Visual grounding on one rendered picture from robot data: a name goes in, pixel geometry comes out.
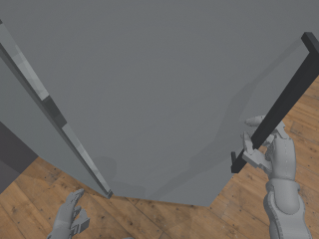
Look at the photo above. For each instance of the left robot hand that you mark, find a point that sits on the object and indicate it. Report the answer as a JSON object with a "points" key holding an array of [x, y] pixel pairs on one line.
{"points": [[67, 213]]}

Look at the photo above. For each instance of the robot left forearm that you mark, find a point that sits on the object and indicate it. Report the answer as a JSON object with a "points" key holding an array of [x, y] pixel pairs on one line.
{"points": [[60, 233]]}

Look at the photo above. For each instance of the right robot hand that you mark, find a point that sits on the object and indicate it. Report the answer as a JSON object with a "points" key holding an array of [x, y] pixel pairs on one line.
{"points": [[280, 151]]}

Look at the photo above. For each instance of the robot right forearm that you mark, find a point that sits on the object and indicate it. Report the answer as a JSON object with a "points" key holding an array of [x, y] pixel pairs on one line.
{"points": [[285, 209]]}

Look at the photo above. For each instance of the handle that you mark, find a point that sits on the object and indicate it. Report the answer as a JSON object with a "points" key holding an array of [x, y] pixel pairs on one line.
{"points": [[300, 82]]}

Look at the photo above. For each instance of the fridge door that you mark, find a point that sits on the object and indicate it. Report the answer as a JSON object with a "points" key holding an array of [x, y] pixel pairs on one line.
{"points": [[158, 91]]}

